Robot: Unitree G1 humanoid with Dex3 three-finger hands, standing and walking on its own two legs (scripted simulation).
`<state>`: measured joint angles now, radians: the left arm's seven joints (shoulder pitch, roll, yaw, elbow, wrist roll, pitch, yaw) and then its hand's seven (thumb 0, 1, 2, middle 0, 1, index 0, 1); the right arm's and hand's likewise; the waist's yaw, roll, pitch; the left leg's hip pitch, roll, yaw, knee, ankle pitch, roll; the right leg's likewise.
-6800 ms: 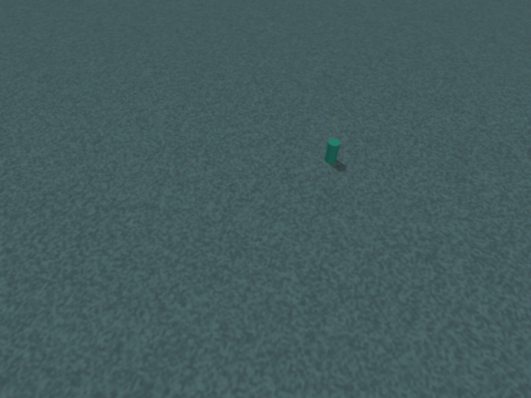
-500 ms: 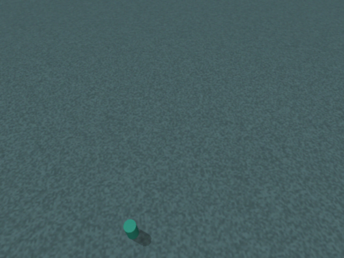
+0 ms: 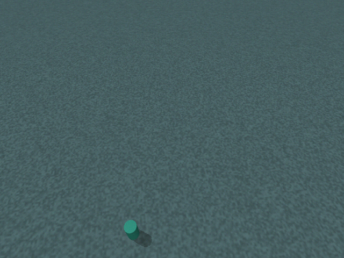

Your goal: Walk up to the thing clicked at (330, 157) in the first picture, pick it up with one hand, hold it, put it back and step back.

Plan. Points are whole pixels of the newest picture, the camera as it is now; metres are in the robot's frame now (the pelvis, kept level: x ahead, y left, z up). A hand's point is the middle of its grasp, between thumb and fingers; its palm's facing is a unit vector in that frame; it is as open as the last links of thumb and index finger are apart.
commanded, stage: stand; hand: left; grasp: from the side
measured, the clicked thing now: (131, 230) +0.38 +0.21 -0.72
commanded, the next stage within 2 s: go down in 0.42 s
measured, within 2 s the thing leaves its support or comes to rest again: neither
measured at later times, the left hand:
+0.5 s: hand out of the picture +0.08 +0.26 -0.16, palm faces -0.03 -0.94 -0.35, open 7.4 cm
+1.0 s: hand out of the picture +0.14 +0.28 -0.18, palm faces +0.05 -0.94 -0.33, open 15.7 cm
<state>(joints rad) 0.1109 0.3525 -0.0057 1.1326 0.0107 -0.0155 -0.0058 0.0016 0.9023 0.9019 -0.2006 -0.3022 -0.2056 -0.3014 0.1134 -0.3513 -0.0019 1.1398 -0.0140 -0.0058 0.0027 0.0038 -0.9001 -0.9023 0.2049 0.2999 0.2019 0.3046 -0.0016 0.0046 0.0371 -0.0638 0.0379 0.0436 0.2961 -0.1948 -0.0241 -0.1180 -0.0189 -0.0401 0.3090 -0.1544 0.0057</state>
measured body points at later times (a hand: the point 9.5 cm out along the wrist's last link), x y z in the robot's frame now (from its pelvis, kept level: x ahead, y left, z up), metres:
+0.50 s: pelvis +0.00 +0.00 +0.00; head +0.01 +0.00 +0.45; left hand +0.08 +0.30 -0.13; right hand +0.08 -0.30 -0.13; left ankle -0.02 +0.13 -0.75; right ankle +0.01 -0.12 -0.75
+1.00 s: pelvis -0.01 +0.01 -0.04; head +0.05 +0.02 +0.40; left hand +0.14 +0.32 -0.16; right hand +0.10 -0.25 -0.15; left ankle -0.02 +0.13 -0.75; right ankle +0.01 -0.12 -0.75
